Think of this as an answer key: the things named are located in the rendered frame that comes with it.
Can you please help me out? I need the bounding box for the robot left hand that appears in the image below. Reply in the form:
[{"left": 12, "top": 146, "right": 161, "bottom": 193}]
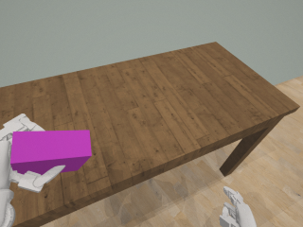
[{"left": 0, "top": 113, "right": 65, "bottom": 193}]

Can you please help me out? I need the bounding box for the robot right hand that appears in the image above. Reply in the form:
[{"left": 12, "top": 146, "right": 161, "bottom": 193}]
[{"left": 220, "top": 186, "right": 257, "bottom": 227}]

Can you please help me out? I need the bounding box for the robot left forearm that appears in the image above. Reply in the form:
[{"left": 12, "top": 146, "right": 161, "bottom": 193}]
[{"left": 0, "top": 189, "right": 16, "bottom": 227}]

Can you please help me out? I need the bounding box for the sponge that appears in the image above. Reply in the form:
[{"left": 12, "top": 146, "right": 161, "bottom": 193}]
[{"left": 10, "top": 130, "right": 92, "bottom": 175}]

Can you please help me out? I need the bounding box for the table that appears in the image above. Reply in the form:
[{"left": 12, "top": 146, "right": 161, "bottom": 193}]
[{"left": 0, "top": 42, "right": 300, "bottom": 227}]

